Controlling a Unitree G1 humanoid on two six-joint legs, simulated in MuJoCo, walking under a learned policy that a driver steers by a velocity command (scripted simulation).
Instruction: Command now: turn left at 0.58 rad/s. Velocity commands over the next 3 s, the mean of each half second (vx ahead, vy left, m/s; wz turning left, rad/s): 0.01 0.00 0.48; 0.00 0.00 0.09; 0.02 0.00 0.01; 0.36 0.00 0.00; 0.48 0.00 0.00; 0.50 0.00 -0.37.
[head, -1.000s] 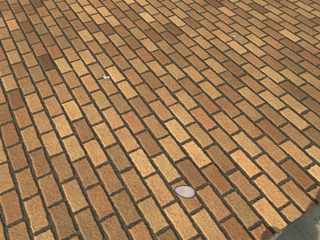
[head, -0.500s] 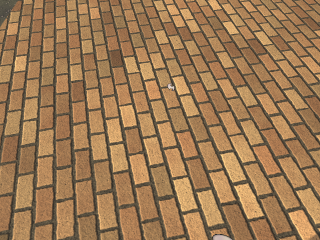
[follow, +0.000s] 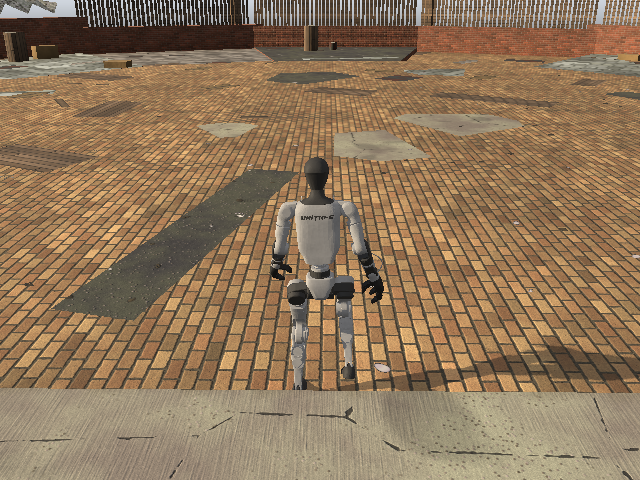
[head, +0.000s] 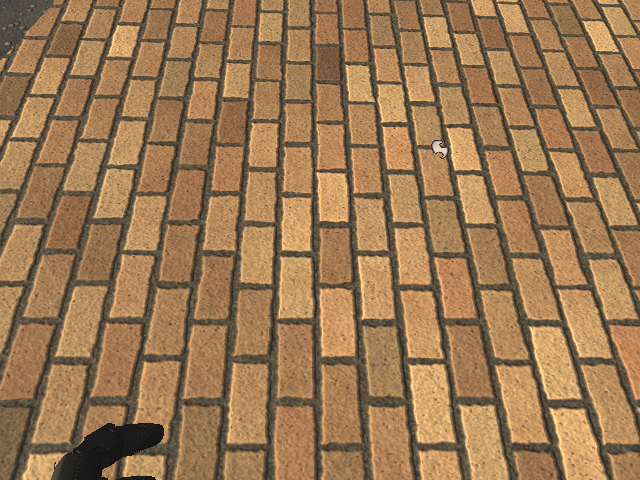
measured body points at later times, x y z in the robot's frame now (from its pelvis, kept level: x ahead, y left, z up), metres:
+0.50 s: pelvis +0.02 -0.06 +0.00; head +0.05 -0.08 +0.45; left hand +0.02 +0.22 -0.10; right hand +0.27 -0.24 -0.10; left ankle +0.04 +0.08 -0.63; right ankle +0.08 -0.15 -0.73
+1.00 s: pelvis +0.06 -0.01 +0.00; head +0.06 -0.01 +0.45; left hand +0.05 +0.25 -0.13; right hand +0.21 -0.20 -0.13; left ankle +0.01 +0.07 -0.73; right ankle +0.09 -0.15 -0.73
